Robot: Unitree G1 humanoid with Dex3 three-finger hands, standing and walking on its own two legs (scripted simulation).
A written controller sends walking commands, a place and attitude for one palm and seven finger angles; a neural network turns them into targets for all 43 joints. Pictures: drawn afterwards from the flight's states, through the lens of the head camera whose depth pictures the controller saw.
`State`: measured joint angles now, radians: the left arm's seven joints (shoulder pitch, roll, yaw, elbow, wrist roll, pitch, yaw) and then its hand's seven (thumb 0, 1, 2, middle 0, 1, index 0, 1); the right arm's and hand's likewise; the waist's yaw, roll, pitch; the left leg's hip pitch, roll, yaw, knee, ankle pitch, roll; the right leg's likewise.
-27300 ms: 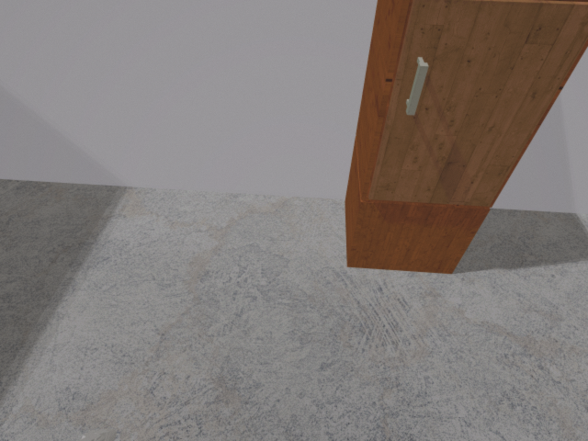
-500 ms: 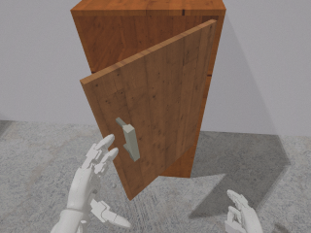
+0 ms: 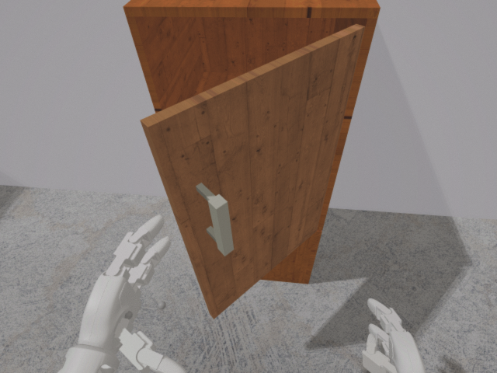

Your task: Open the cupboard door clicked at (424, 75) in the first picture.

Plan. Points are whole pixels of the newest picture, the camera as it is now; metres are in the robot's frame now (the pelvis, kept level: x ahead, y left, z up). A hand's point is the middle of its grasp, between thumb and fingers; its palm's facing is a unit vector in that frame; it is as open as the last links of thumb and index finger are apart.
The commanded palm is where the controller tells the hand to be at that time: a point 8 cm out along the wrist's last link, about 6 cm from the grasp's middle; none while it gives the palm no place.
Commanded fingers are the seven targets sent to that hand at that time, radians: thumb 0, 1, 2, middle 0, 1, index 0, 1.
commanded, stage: draw the hand back to the body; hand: left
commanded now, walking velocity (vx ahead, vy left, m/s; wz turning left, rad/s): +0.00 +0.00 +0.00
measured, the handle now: (214, 220) +0.32 +0.08 +0.10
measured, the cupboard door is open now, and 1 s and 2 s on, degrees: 48 48 48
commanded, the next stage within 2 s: step back with the hand held close in 1.44 s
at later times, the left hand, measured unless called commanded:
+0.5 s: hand (87, 295) +0.18 +0.20 +0.14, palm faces +0.17 -0.95 -0.26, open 15.4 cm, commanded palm +0.15 +0.25 +0.16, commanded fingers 0.00 -0.05 0.50 -0.17 -0.30 -0.17 -0.30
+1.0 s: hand (23, 253) +0.21 +0.27 +0.18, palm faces +0.39 -0.83 -0.39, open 9.8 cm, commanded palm +0.16 +0.31 +0.21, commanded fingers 0.00 0.83 0.87 -0.20 -0.30 -0.20 -0.30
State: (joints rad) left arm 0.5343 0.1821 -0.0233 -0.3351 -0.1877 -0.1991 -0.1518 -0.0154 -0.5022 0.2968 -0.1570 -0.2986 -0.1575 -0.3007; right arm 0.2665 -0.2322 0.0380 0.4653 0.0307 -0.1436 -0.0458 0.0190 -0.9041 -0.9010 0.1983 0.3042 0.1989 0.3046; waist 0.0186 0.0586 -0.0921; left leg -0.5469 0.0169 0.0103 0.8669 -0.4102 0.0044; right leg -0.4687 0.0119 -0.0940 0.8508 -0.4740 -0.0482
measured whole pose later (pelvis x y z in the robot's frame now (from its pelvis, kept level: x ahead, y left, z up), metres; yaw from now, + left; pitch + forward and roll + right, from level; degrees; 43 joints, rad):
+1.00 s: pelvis +0.02 +0.02 +0.05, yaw -2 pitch -4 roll +0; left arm 0.48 0.33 0.28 -0.39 -0.05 -0.06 0.11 0.00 0.49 0.72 -0.20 -0.30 -0.20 -0.30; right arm 0.18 -0.22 0.04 0.63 -0.01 -0.09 -0.08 0.02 -0.90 -0.90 0.20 0.30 0.20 0.30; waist 0.07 0.05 0.02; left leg -0.11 -0.01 0.05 0.42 -0.24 0.03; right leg -0.03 0.00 -0.05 0.38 -0.27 -0.01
